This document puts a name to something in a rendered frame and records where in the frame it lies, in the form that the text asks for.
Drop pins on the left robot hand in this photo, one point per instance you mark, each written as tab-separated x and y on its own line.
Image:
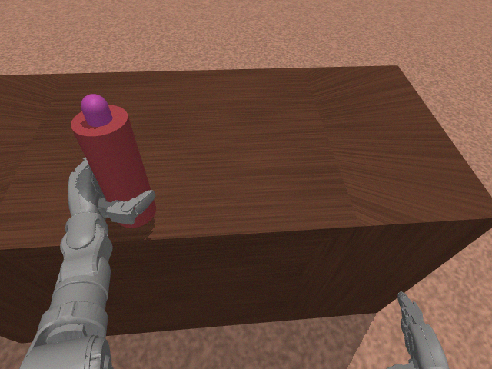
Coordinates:
85	195

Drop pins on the left robot arm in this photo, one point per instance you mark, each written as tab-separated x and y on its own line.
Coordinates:
71	333

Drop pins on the right robot hand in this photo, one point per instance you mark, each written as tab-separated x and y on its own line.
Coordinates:
420	339

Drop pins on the bottle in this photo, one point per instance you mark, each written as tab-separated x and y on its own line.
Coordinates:
106	138

